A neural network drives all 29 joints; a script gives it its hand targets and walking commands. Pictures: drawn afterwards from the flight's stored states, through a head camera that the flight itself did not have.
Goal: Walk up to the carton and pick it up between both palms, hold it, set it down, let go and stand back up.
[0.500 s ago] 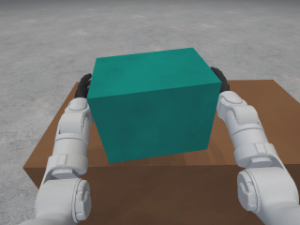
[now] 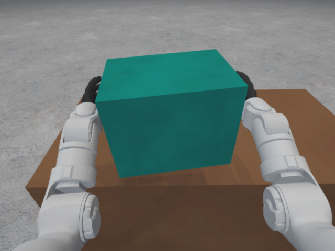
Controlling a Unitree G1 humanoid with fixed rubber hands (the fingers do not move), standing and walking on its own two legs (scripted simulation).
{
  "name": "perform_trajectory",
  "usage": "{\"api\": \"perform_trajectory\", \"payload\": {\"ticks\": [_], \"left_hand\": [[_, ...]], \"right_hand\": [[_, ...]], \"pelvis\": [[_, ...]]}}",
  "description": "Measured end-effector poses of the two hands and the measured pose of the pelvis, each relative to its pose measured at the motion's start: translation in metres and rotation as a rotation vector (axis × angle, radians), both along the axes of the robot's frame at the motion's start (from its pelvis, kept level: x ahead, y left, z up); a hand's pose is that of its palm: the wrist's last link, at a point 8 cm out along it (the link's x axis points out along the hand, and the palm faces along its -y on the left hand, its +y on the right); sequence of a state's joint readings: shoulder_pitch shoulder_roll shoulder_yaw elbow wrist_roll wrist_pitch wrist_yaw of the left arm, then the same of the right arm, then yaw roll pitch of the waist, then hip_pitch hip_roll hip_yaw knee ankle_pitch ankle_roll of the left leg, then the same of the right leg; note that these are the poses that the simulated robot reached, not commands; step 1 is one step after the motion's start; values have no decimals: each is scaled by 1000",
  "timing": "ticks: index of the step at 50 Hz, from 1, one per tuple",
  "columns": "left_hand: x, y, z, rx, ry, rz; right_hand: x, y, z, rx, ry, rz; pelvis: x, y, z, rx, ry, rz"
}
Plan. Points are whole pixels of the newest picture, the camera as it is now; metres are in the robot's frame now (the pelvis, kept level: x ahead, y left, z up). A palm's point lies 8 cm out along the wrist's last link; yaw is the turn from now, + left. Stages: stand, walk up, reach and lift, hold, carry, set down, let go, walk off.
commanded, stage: reach and lift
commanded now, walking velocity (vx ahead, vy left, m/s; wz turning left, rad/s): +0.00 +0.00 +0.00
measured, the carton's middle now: (169, 111) +0.39 +0.01 +0.19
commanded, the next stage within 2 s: hold in 0.06 s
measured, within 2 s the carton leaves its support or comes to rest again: neither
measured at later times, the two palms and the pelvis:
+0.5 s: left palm (85, 106) +0.36 +0.20 +0.23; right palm (249, 98) +0.37 -0.17 +0.24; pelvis -0.01 +0.00 +0.00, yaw +0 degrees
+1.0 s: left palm (82, 99) +0.35 +0.20 +0.25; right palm (254, 89) +0.36 -0.17 +0.26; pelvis -0.01 +0.00 +0.00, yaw +0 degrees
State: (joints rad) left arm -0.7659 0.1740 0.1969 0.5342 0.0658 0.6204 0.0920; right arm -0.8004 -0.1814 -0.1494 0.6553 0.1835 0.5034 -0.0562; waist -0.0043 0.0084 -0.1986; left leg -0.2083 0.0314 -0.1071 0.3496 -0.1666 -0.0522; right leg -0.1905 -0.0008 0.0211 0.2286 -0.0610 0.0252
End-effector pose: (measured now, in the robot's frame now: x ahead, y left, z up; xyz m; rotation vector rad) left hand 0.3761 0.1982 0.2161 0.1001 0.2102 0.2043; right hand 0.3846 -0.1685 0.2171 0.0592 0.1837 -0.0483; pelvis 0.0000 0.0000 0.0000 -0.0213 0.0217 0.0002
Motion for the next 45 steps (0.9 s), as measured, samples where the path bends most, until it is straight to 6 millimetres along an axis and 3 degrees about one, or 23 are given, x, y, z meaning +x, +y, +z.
{"api": "perform_trajectory", "payload": {"ticks": [5,13,31,45], "left_hand": [[-1,3,1,1,10,5],[-11,4,15,2,-37,6],[-23,2,19,-1,-11,6],[-29,1,32,-1,-26,8]], "right_hand": [[1,3,0,-18,9,8],[-6,4,21,-10,-39,10],[-17,2,25,-11,-13,12],[-22,1,40,8,-27,12]], "pelvis": [[1,0,0,0,1,0],[-1,0,0,0,-3,0],[-6,-1,0,1,-15,1],[-9,-1,-1,2,-22,1]]}}
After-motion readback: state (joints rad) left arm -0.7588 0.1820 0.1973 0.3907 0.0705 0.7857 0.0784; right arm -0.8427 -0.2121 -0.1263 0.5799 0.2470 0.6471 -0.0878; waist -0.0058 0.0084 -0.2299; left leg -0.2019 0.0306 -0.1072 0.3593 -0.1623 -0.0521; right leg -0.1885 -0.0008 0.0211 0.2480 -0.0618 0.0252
